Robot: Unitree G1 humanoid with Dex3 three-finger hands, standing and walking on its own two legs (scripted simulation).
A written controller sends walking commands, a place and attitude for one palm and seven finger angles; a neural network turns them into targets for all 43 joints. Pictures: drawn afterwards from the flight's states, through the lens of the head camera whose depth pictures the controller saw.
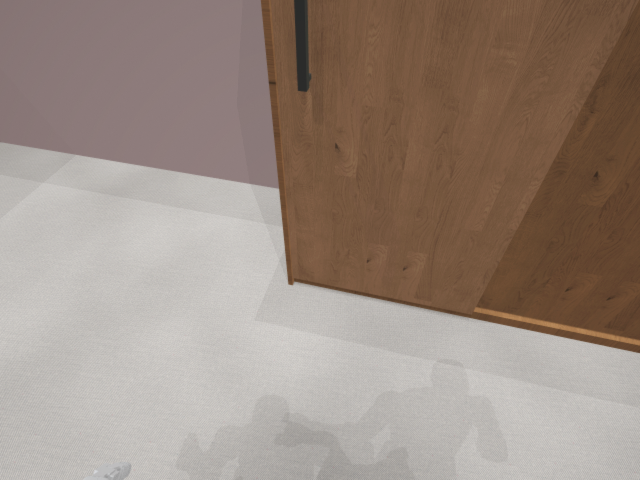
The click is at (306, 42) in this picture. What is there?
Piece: wardrobe's sliding door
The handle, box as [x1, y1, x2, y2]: [294, 0, 310, 91]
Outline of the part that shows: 294,0 298,90 306,91 310,79 310,73 308,72 307,0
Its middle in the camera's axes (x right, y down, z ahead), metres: -0.04 -0.44 +0.79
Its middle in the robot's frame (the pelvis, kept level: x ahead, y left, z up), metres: +0.91 +0.08 +0.20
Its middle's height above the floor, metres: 0.97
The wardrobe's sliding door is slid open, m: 0.00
